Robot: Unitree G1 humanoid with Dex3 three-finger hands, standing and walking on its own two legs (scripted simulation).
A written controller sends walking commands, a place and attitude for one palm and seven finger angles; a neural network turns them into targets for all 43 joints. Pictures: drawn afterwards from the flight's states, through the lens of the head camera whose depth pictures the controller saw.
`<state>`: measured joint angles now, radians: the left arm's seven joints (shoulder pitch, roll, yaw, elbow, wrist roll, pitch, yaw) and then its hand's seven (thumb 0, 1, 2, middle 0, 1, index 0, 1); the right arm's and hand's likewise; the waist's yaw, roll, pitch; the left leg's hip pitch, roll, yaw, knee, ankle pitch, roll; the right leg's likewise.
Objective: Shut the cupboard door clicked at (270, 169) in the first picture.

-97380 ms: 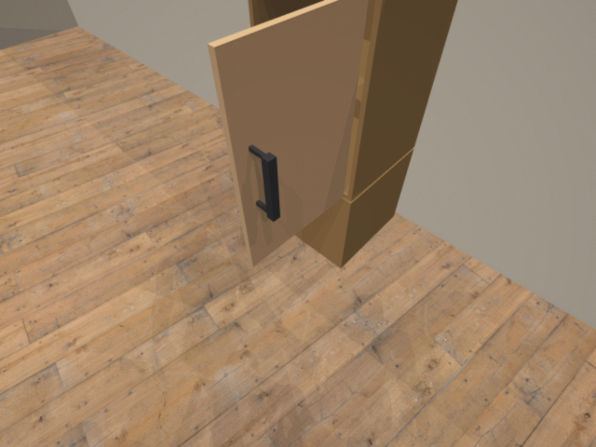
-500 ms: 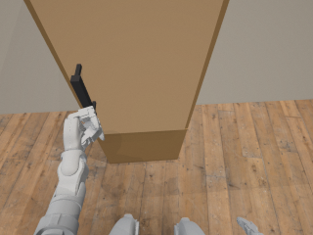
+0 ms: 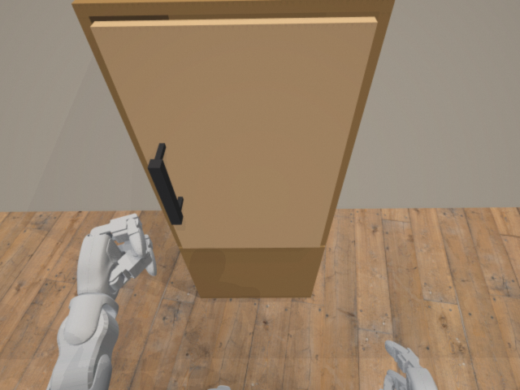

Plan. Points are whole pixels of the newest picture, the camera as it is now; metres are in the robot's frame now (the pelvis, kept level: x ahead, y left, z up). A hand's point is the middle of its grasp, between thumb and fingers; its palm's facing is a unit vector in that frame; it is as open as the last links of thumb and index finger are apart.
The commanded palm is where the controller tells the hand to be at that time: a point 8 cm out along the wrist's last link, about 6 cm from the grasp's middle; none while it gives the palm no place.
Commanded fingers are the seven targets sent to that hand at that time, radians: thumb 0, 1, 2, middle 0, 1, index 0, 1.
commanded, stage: draw the hand back to the body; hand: left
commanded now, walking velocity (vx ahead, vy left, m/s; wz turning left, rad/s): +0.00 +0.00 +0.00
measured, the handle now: (169, 186) +0.48 +0.22 +0.00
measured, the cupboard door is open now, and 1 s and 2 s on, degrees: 0 0 0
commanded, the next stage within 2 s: step back with the hand held close in 1.22 s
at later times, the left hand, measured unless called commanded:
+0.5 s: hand (59, 272) +0.23 +0.25 +0.14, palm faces +0.31 -0.89 -0.32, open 3.7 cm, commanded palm +0.18 +0.29 +0.17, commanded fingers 0.00 0.90 0.90 -0.64 -0.78 -0.64 -0.78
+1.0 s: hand out of the picture +0.20 +0.29 +0.22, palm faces +0.49 -0.78 -0.40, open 7.1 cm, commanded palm +0.16 +0.32 +0.23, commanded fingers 0.00 0.90 0.90 -0.20 -0.30 -0.20 -0.30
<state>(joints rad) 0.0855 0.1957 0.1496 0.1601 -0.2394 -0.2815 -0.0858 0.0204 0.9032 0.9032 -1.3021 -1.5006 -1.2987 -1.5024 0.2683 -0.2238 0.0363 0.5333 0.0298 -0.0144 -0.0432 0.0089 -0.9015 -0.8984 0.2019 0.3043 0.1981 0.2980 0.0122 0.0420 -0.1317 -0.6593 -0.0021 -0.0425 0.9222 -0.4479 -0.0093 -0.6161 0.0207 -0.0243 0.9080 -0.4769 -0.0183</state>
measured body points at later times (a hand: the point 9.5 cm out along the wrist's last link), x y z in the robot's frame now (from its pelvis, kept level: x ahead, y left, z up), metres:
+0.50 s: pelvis -0.01 +0.02 +0.04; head -0.02 +0.00 +0.49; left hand +0.20 +0.29 +0.16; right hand +0.18 -0.21 -0.04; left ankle +0.00 +0.13 -0.69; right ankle -0.02 -0.11 -0.69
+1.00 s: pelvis +0.01 +0.02 +0.05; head -0.01 +0.00 +0.50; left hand +0.17 +0.33 +0.24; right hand +0.20 -0.19 -0.03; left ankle +0.00 +0.13 -0.69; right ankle -0.02 -0.11 -0.69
